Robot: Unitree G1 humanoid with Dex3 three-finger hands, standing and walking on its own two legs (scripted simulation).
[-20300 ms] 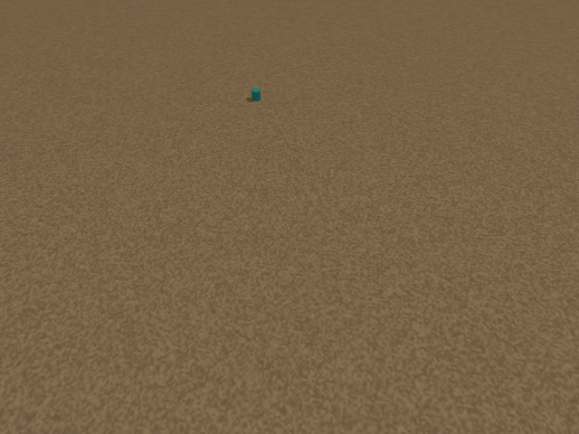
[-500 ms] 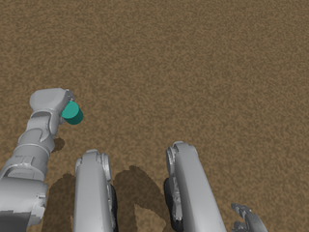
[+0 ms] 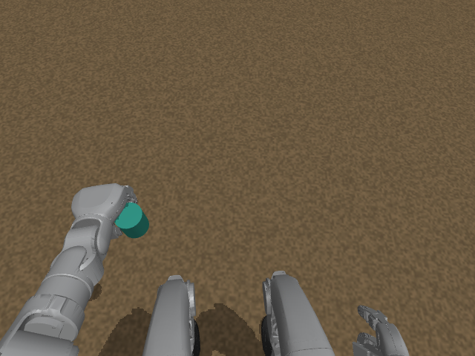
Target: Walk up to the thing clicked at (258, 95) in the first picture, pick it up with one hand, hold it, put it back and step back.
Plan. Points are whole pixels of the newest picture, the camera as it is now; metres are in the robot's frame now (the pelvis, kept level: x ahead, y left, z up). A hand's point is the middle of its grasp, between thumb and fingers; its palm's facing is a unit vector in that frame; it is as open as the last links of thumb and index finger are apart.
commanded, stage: lift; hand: left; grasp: from above
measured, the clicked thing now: (132, 220) +0.38 +0.20 -0.12
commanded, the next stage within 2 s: hold in 0.66 s
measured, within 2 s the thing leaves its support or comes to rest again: neither
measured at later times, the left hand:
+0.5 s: hand (81, 197) +0.36 +0.23 +0.04, palm faces -0.43 -0.08 -0.90, open 7.6 cm
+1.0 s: hand (66, 167) +0.38 +0.23 +0.10, palm faces -0.43 -0.06 -0.90, open 7.6 cm
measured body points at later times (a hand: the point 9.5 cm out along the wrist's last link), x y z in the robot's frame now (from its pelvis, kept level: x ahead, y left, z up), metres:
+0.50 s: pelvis +0.04 +0.01 +0.12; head +0.09 +0.01 +0.57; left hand +0.38 +0.23 +0.09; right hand +0.13 -0.26 +0.00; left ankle +0.09 +0.13 -0.55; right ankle +0.08 -0.14 -0.55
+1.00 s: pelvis +0.07 +0.01 +0.16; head +0.10 +0.00 +0.61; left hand +0.40 +0.23 +0.15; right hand +0.17 -0.26 +0.04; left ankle +0.09 +0.13 -0.55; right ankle +0.08 -0.14 -0.55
